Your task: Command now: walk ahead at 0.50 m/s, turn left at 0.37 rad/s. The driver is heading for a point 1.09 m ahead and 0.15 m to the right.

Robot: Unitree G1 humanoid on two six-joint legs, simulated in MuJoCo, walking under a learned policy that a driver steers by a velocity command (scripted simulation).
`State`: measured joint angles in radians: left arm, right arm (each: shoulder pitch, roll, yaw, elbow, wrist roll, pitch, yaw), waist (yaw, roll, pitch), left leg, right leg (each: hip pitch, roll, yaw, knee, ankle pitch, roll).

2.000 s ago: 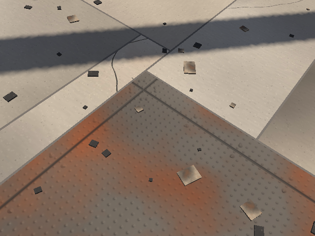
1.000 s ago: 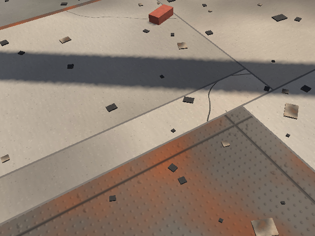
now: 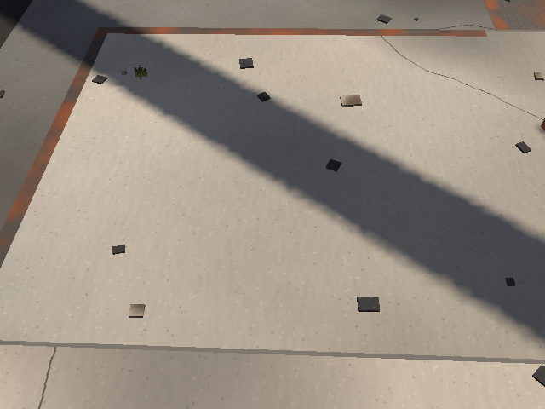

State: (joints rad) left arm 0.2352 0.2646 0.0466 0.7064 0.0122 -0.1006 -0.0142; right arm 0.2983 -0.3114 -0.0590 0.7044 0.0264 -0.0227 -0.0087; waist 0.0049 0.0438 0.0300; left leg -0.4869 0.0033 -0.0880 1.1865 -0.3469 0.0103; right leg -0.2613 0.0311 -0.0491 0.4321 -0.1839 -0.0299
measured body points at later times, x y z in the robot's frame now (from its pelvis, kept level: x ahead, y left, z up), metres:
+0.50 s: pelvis +0.26 +0.07 +0.00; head +0.29 +0.09 +0.45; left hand +0.33 +0.35 -0.13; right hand +0.40 -0.20 -0.09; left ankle +0.29 +0.15 -0.74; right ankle +0.22 -0.09 -0.65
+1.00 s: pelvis +0.54 +0.01 -0.01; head +0.58 +0.00 +0.44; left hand +0.75 +0.23 -0.11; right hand +0.56 -0.29 -0.13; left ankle +0.44 +0.18 -0.63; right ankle +0.58 -0.07 -0.74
